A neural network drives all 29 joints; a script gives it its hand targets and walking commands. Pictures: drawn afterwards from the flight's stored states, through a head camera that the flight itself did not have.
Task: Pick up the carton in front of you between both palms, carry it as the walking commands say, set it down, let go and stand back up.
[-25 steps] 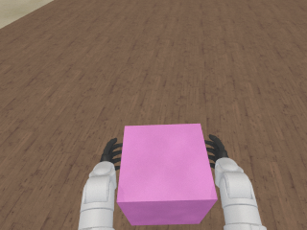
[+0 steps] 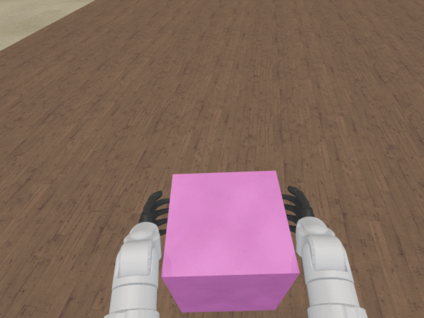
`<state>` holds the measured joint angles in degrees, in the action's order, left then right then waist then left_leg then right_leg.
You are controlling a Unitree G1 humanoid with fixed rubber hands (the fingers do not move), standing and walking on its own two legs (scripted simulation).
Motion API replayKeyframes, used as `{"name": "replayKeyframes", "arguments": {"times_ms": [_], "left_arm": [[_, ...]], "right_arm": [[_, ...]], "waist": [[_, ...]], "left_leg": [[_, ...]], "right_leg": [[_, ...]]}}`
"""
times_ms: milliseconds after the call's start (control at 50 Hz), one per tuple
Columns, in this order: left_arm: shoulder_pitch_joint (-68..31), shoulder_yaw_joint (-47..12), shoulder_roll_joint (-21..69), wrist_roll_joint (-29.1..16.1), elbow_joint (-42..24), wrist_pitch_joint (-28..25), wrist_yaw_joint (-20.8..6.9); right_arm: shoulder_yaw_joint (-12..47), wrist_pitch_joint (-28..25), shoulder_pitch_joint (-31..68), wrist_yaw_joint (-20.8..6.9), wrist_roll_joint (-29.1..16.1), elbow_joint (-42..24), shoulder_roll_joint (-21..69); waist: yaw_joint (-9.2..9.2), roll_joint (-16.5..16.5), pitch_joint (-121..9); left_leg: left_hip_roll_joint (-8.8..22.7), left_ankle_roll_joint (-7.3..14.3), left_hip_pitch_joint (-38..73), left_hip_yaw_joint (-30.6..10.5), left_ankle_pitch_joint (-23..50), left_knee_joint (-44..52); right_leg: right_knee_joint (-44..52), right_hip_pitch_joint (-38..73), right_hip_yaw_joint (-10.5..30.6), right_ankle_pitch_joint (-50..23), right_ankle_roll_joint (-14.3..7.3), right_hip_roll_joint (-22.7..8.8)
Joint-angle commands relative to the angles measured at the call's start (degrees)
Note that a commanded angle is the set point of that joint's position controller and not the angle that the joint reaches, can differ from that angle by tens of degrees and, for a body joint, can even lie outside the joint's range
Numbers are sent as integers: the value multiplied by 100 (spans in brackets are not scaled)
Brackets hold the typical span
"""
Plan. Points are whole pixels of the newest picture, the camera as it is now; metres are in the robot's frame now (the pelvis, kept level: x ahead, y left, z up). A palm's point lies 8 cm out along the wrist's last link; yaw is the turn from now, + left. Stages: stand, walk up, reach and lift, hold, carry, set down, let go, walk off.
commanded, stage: carry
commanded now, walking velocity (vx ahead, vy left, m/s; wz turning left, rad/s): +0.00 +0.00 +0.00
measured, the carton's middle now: (226, 245) +0.29 +0.00 -0.04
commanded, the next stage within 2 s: hold in 0.52 s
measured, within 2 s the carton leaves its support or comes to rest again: neither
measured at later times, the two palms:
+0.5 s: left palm (145, 234) +0.27 +0.16 +0.04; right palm (302, 229) +0.28 -0.14 +0.04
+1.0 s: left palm (127, 258) +0.23 +0.18 +0.04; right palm (283, 219) +0.30 -0.11 +0.04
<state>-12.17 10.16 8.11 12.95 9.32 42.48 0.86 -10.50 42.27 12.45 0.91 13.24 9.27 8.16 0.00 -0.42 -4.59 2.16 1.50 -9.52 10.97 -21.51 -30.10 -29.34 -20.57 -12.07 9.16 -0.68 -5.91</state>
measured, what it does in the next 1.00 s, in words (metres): stands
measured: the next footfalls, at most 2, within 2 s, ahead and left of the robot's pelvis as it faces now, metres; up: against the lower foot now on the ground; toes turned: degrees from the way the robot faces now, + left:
none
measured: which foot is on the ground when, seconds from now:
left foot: down 0.00-1.00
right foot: down 0.00-1.00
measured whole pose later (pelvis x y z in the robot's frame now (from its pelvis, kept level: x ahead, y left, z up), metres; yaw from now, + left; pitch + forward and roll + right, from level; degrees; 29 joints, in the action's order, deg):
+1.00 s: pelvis -0.03 -0.04 +0.01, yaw +13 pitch -8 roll +0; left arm -19.6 18.1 9.6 17.5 20.8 36.3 -2.2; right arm -16.4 38.9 19.5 0.2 17.7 17.6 9.9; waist 0.3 -2.3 4.6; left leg -0.1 0.3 -3.6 -2.0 -15.5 -26.6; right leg -23.9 -8.8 -0.4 7.6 0.4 -0.5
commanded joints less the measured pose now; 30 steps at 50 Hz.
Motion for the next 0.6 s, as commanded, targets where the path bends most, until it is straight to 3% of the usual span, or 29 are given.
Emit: {"name": "replayKeyframes", "arguments": {"times_ms": [0,500,520,540,560,580], "left_arm": [[-2665,-3162,4933,-1317,-418,-210,-1197],[-2621,-3152,4906,-1316,-439,-200,-1192],[-2196,-2976,4987,-1256,-93,-286,-1200],[-2123,-2832,4909,-1101,-208,-463,-1112],[-1938,-2679,4792,-876,-79,-521,-1051],[-1966,-2608,4802,-818,-103,-580,-989]], "right_arm": [[3182,-161,2569,-1211,-1314,-344,4946],[3173,-150,2535,-1195,-1308,-372,4914],[3034,-150,1869,-1186,-1342,-381,4934],[3214,-268,2086,-1190,-1283,-799,4788],[3247,-293,2220,-1229,-1269,-904,4832],[3346,-332,2378,-1264,-1358,-906,4754]], "waist": [[-2,30,-1299],[4,24,-1379],[-45,-667,-296],[157,-582,-676],[187,-259,-728],[272,-350,-921]], "left_leg": [[712,11,-273,-614,1324,636],[710,64,-359,-656,1471,549],[-218,44,-1063,-1891,2950,1156],[-261,30,-725,-1931,3268,1056],[-331,39,172,-1951,3761,927],[-406,27,511,-1897,3528,984]], "right_leg": [[208,1044,598,-1008,-34,-464],[179,966,584,-1034,-13,-473],[185,2744,1450,-1738,-168,1115],[282,2977,1611,-2040,-181,1004],[439,2415,1629,-2105,-82,1035],[494,2357,1635,-2001,-5,1041]]}}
